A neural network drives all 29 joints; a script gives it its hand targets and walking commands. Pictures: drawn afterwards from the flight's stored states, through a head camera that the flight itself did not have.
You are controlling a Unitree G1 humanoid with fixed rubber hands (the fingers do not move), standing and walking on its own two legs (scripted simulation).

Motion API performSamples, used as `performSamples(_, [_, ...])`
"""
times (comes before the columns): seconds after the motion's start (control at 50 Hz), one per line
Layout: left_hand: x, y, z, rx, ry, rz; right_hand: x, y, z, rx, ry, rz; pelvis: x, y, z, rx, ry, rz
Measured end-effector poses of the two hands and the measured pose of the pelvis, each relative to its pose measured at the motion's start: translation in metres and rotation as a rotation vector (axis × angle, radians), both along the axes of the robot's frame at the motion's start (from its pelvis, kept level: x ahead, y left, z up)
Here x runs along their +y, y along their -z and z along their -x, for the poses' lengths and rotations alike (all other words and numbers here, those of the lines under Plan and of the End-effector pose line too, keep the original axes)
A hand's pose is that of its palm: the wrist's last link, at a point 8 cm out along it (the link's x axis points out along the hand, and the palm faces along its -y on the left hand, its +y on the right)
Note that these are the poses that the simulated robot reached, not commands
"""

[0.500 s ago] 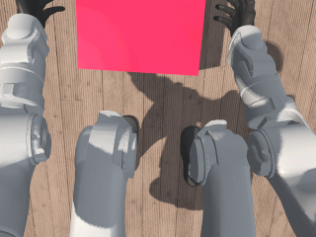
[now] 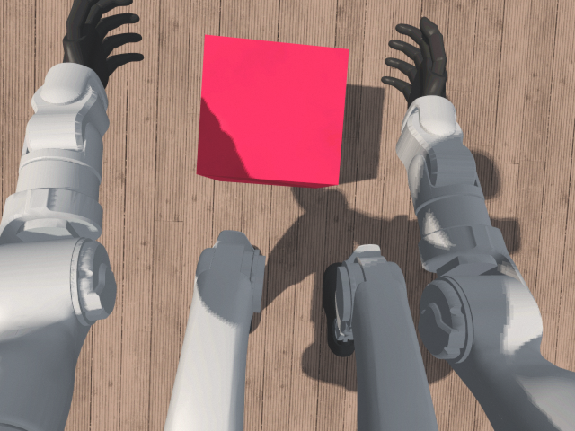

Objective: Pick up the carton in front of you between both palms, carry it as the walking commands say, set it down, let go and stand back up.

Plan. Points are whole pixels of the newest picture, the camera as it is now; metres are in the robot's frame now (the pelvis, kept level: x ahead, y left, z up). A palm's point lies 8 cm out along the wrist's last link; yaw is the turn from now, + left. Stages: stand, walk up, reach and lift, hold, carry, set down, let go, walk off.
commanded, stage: set down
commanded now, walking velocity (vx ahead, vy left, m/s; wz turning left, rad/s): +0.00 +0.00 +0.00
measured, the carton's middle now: (272, 127) +0.49 +0.08 -0.35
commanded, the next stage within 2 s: let go in 0.52 s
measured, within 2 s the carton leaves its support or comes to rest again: neither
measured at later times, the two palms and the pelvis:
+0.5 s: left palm out of the picture +0.49 +0.30 +0.03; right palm (514, 48) +0.50 -0.10 +0.03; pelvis +0.03 +0.01 +0.14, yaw +2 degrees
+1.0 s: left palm out of the picture +0.38 +0.29 +0.15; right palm out of the picture +0.41 -0.16 +0.15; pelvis +0.09 +0.01 +0.25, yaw +5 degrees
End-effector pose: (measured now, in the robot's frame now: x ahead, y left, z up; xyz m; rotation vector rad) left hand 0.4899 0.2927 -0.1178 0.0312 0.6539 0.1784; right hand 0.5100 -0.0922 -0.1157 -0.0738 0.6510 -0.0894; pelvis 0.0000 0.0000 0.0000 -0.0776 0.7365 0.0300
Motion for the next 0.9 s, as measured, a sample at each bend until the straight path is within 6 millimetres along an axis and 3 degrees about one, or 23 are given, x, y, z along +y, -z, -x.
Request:
performSamples(0.16, [0.006,-0.042,0.001,-0.007,0.008,-0.008,-0.001,-0.042,0.003,-0.012,0.002,-0.002,0.002,-0.038,-0.006,0.018,-0.008,-0.001])
performSamples(0.48, [0.011,-0.146,0.000,-0.005,0.022,-0.004,-0.003,-0.144,0.007,-0.010,0.000,0.001,0.010,-0.130,-0.024,0.008,-0.028,-0.005])
performSamples(0.62, [0.013,-0.178,0.005,0.018,0.029,-0.027,-0.005,-0.176,0.012,0.005,-0.027,0.026,0.014,-0.164,-0.033,-0.009,-0.033,-0.012])
performSamples(0.74, [0.014,-0.198,0.036,0.077,0.039,-0.083,-0.015,-0.197,0.038,0.055,-0.091,0.086,0.016,-0.194,-0.048,-0.055,-0.039,-0.023])
performSamples(0.9, [0.006,-0.238,0.091,0.122,0.032,-0.083,-0.046,-0.238,0.082,0.118,-0.129,0.110,0.016,-0.233,-0.076,-0.163,-0.045,-0.044])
